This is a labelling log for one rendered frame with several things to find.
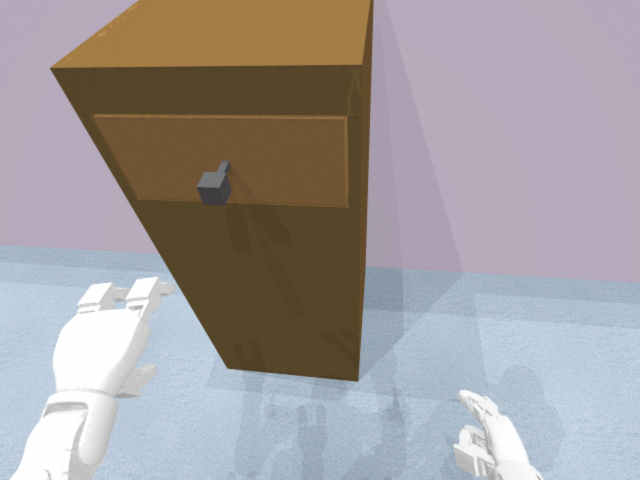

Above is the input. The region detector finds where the handle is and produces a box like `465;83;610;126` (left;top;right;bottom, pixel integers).
197;161;232;206

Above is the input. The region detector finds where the cabinet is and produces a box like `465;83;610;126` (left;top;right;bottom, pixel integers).
50;0;374;382

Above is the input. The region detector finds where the robot left hand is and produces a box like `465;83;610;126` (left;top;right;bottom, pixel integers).
53;277;176;399

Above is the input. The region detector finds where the drawer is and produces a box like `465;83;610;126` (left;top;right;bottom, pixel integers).
93;114;349;205

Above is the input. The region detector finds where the robot right hand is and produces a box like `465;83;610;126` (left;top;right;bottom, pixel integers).
453;390;530;480

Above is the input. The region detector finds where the robot left forearm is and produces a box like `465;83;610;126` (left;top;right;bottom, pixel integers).
10;389;119;480

